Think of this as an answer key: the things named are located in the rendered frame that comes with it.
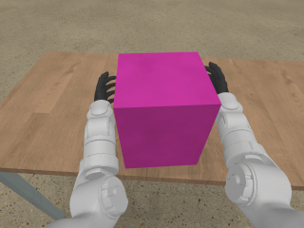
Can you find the right robot forearm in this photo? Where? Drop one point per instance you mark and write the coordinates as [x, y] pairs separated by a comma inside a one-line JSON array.
[[237, 136]]

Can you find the left robot upper arm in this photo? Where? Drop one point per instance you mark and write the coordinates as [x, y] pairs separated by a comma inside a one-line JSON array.
[[95, 203]]

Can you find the table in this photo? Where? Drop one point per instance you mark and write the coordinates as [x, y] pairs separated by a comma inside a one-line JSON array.
[[43, 121]]

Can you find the robot left hand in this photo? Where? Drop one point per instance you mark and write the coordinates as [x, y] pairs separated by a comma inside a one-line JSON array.
[[102, 88]]

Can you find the carton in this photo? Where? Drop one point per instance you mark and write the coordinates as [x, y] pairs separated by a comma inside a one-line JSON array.
[[165, 106]]

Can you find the left robot forearm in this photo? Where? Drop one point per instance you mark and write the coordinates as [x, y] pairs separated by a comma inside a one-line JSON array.
[[99, 144]]

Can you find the right robot upper arm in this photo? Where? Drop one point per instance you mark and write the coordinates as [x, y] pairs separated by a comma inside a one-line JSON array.
[[263, 194]]

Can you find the robot right hand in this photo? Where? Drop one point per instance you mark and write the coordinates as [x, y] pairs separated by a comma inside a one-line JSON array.
[[217, 78]]

